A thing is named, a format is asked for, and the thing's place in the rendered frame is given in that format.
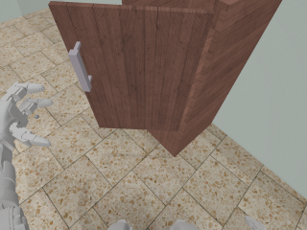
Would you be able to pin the robot right hand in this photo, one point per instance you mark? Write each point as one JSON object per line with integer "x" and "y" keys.
{"x": 254, "y": 224}

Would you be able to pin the handle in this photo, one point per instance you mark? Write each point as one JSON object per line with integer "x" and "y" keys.
{"x": 77, "y": 63}

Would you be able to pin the robot left hand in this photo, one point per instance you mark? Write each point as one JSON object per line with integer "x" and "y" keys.
{"x": 9, "y": 113}

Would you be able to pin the robot left forearm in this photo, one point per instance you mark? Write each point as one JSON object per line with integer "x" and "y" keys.
{"x": 8, "y": 195}

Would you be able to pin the left robot shin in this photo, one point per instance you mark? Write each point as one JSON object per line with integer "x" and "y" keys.
{"x": 121, "y": 220}

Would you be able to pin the cupboard door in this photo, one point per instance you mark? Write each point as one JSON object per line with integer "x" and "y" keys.
{"x": 142, "y": 59}

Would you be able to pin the robot shin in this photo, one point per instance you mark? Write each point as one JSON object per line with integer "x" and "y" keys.
{"x": 179, "y": 220}
{"x": 121, "y": 220}

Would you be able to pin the robot left upper arm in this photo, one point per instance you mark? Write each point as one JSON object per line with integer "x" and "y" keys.
{"x": 13, "y": 218}

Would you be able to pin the right robot shin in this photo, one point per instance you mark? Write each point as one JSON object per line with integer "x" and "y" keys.
{"x": 179, "y": 220}

